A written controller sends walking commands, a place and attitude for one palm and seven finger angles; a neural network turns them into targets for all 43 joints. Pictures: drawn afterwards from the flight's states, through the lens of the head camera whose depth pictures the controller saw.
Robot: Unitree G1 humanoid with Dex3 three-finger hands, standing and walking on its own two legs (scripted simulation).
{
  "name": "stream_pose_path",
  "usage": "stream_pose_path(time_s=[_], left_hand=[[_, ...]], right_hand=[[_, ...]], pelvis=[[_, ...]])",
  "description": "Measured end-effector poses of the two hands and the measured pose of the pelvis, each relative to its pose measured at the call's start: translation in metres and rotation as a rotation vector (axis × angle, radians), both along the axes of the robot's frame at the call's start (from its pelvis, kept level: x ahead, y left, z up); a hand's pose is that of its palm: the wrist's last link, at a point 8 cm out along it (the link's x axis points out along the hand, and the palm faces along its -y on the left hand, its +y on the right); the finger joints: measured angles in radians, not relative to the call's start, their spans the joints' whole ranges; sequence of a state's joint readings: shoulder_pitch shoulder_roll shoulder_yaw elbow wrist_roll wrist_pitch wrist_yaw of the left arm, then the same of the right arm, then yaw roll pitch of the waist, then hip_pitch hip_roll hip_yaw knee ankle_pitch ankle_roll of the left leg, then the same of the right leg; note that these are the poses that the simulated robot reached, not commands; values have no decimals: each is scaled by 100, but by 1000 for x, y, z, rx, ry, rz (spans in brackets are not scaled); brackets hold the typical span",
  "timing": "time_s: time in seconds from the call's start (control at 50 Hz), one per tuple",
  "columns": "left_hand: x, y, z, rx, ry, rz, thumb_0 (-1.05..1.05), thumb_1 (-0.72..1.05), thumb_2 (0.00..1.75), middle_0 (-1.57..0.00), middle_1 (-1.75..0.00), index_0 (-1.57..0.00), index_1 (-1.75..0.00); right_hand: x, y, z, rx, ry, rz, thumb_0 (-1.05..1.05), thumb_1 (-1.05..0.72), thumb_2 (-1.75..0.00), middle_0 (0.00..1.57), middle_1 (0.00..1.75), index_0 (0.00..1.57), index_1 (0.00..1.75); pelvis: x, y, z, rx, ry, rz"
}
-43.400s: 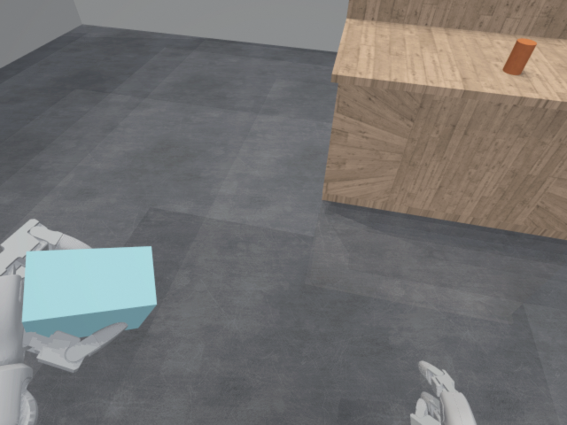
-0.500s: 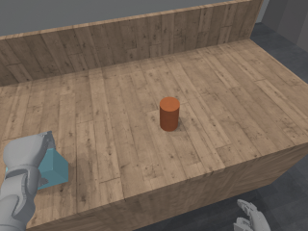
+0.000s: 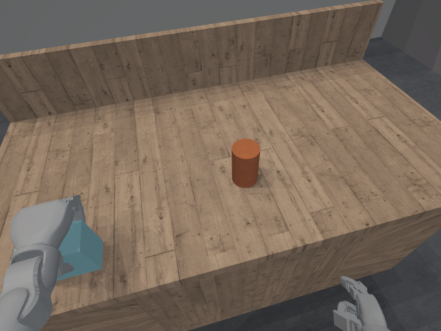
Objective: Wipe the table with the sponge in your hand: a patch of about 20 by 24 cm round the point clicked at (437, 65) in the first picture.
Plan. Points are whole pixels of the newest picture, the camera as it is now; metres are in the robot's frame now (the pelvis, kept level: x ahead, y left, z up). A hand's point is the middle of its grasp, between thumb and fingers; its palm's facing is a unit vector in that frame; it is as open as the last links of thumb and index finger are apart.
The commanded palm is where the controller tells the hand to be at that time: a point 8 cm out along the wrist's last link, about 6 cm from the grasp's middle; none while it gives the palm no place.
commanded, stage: lift the sponge slowly off the table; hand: left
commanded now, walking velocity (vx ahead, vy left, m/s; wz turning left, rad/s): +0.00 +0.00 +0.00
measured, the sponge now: (66, 255) +0.23 +0.35 -0.02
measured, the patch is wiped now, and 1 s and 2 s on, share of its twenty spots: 0.95 0.95 0.95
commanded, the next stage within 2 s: bring the sponge back beside the body in 1.82 s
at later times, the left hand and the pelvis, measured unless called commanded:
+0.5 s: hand (41, 235) +0.23 +0.35 +0.06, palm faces -0.04 -0.03 -1.00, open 10.1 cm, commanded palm +0.21 +0.34 +0.13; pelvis -0.01 +0.01 +0.01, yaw +1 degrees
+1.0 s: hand (33, 229) +0.22 +0.34 +0.09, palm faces -0.03 -0.03 -1.00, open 10.1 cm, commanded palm +0.20 +0.34 +0.16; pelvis -0.02 +0.00 +0.01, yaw +1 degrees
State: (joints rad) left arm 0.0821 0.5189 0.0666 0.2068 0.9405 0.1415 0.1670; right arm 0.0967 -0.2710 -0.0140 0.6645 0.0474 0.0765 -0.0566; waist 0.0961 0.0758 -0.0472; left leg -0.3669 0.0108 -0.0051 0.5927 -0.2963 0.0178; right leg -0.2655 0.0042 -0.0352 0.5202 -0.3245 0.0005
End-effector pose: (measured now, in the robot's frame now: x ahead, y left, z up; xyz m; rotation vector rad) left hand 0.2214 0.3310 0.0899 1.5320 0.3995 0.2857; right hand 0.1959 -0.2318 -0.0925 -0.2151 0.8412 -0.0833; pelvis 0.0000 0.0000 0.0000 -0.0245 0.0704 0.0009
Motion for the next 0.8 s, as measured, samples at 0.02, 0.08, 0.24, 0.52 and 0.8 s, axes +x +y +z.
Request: stream_pose_path(time_s=[0.02,0.08,0.24,0.52,0.8], left_hand=[[0,0,0,-1,2,-2,0,-57,103,-76,-140,-77,-145],[1,-1,2,-3,3,-13,0,-57,103,-77,-139,-77,-145],[-6,-2,6,-20,-10,-31,0,-58,103,-78,-138,-78,-143],[-12,15,27,-9,-27,-5,0,-58,102,-78,-138,-79,-143],[-10,-3,51,-4,-88,-59,0,-58,102,-78,-138,-79,-143]], right_hand=[[1,1,0,1,-2,2,2,-90,-89,20,30,20,30],[2,5,1,6,-11,6,2,-90,-89,20,30,20,30],[3,13,4,8,-15,20,2,-90,-89,20,30,20,30],[4,21,10,-7,-31,42,2,-90,-89,20,30,20,30],[2,28,14,23,-46,60,2,-90,-89,20,30,20,30]], pelvis=[[0,0,0,0,-3,0],[-1,2,1,-1,-9,0],[-2,5,2,-1,-26,-2],[-10,9,5,-4,-52,11],[-15,8,9,1,-75,6]])
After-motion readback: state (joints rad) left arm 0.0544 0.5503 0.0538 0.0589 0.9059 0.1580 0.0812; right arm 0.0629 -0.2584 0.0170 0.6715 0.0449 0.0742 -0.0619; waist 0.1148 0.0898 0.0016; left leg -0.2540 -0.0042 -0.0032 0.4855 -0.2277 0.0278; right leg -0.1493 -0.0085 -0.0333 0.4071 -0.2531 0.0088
